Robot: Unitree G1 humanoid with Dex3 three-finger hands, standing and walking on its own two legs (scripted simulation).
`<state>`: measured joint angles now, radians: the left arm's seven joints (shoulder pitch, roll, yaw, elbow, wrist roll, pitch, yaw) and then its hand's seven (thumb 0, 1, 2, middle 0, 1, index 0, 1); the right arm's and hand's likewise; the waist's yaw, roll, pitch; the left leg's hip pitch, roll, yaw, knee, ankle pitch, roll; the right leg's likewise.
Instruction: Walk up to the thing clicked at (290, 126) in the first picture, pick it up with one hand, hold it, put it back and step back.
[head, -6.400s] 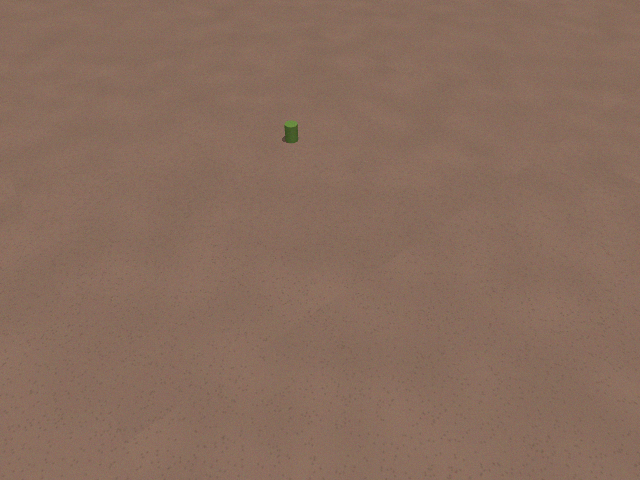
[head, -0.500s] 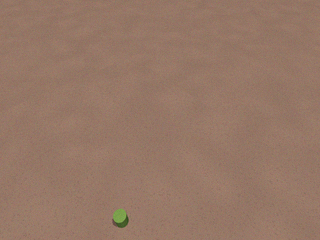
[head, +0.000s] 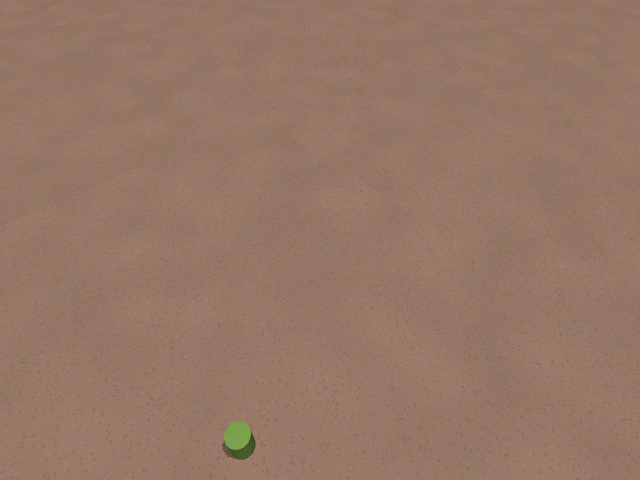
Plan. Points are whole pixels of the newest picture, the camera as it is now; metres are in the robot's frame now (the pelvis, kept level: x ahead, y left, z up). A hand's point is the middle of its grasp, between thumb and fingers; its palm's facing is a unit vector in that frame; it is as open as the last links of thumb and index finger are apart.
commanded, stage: walk up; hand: left
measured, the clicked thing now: (240, 440) +0.39 +0.24 -0.73
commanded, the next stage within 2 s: stand in 0.04 s
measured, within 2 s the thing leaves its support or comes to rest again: neither
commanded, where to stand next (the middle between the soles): +0.00 +0.00 m, yaw +1 degrees
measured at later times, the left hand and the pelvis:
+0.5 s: hand out of the picture +0.07 +0.25 -0.15, palm faces -0.01 -0.94 -0.34, open 7.4 cm; pelvis -0.01 +0.00 +0.00, yaw +1 degrees
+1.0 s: hand out of the picture +0.06 +0.25 -0.15, palm faces -0.01 -0.94 -0.34, open 7.4 cm; pelvis -0.01 -0.01 +0.00, yaw +1 degrees
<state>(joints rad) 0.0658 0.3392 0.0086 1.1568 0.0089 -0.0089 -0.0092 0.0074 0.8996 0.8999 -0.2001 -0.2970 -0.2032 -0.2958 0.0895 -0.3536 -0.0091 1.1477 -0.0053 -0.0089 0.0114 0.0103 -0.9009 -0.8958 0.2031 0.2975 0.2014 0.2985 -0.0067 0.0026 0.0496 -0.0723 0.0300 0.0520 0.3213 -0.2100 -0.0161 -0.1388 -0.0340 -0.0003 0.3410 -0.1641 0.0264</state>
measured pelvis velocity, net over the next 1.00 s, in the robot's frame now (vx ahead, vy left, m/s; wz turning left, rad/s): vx -0.01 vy -0.01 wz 0.02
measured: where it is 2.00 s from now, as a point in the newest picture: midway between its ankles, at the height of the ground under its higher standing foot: outside the picture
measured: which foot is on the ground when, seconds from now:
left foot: down 0.00-1.00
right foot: down 0.00-1.00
